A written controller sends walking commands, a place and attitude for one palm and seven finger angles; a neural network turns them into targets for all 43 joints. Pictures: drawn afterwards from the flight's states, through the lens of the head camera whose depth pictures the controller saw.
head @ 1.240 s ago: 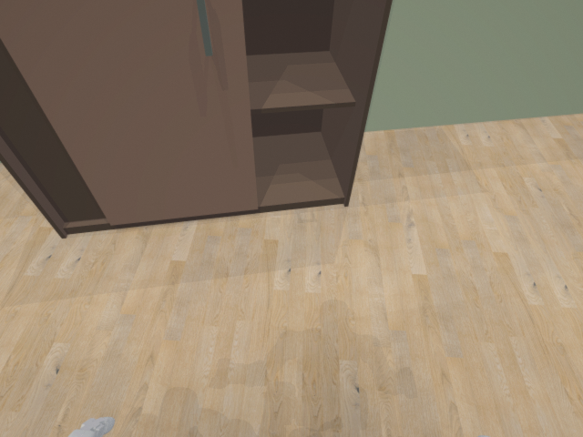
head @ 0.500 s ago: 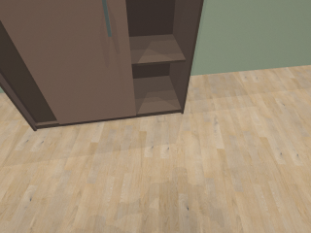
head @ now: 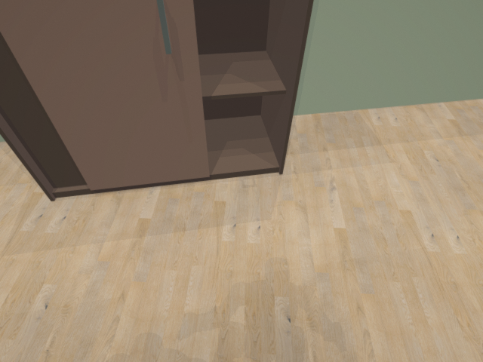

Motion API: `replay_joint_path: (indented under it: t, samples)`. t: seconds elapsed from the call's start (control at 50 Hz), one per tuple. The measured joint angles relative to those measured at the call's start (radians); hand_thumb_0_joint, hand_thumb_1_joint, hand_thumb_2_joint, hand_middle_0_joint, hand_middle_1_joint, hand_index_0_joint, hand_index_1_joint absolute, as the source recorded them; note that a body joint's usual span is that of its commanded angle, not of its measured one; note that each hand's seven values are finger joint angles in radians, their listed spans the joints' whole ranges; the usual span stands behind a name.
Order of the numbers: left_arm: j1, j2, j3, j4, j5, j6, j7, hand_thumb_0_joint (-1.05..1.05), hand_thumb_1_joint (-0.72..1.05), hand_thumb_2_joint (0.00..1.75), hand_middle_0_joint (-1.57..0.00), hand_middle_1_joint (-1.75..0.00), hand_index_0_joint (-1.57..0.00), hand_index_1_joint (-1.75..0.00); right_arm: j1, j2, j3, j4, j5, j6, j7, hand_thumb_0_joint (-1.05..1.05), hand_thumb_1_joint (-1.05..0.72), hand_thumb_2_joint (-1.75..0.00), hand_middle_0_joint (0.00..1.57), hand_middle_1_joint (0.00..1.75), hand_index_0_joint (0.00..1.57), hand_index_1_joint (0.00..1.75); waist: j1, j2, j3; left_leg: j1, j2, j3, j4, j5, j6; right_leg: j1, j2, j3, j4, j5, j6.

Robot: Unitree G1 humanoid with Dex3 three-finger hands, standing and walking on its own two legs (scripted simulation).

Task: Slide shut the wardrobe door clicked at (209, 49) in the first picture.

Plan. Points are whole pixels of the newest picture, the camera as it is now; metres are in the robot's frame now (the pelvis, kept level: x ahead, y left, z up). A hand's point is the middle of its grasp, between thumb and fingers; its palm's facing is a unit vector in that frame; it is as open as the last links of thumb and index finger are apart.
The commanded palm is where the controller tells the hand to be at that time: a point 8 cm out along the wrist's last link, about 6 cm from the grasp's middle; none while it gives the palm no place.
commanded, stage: look at it before walking up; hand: left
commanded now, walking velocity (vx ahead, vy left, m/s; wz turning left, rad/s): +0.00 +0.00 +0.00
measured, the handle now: (163, 20) +1.10 +0.33 +0.10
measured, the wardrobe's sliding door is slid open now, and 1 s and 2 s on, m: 0.41 0.41 0.41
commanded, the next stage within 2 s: walk to a spot facing it in 0.50 s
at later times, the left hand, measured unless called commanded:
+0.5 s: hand out of the picture +0.08 +0.25 -0.16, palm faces -0.02 -0.94 -0.33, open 7.4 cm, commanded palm none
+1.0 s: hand out of the picture +0.04 +0.21 -0.20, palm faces +0.01 -0.99 -0.14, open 7.4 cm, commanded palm none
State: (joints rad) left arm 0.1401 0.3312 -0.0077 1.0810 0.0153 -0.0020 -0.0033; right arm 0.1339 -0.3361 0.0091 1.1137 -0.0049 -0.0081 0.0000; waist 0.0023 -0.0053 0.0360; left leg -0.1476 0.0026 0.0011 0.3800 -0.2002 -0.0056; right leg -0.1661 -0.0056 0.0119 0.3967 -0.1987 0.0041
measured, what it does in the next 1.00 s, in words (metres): lifts its right foot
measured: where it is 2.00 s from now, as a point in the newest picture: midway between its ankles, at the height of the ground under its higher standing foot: (241, 321)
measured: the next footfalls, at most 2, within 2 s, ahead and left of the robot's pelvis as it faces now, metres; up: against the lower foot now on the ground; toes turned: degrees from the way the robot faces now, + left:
right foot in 1.32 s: +0.38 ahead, -0.09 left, +0.00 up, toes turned -9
left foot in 1.70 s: +0.48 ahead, +0.13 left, +0.00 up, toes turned +11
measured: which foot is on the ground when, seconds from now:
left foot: down 0.00-1.00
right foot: down 0.00-0.92, up 0.94-1.00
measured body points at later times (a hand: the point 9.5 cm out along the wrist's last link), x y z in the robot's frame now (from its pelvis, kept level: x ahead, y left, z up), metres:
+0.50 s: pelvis +0.01 +0.00 +0.00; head +0.02 +0.00 +0.45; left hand +0.08 +0.30 -0.13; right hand +0.09 -0.29 -0.13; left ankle +0.00 +0.12 -0.74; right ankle +0.01 -0.12 -0.74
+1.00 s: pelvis +0.09 +0.04 -0.01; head +0.09 +0.06 +0.44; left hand +0.04 +0.26 -0.18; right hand +0.05 -0.20 -0.16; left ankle +0.01 +0.12 -0.74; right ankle +0.02 -0.10 -0.69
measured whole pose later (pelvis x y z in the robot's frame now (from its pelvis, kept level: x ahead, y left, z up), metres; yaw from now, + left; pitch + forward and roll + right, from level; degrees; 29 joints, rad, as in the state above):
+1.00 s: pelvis +0.09 +0.04 -0.01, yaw -1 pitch -1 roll -1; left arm 0.38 0.19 0.02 1.14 0.03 0.02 -0.01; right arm 0.38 -0.17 0.00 1.11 -0.02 -0.06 -0.01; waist -0.01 -0.04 0.01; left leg -0.11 0.00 0.09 0.53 -0.41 0.05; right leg -0.31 -0.03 -0.02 0.95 -0.46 -0.02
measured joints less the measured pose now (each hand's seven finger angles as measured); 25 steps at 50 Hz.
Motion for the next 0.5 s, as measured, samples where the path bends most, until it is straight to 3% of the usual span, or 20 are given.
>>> replay_joint_path:
  t: [0.5]
  samples:
    - [-0.005,0.008,0.001,0.005,0.000,-0.004,0.002,0.00,0.91,0.90,-0.21,-0.30,-0.20,-0.30,-0.025,-0.001,0.002,-0.003,0.002,-0.002,-0.001,0.00,-0.90,-0.90,0.20,0.30,0.21,0.30,0.005,0.001,0.002,0.021,-0.005,0.001,-0.020,-0.003,0.005,0.022,-0.005,0.001,-0.021,-0.002,0.005]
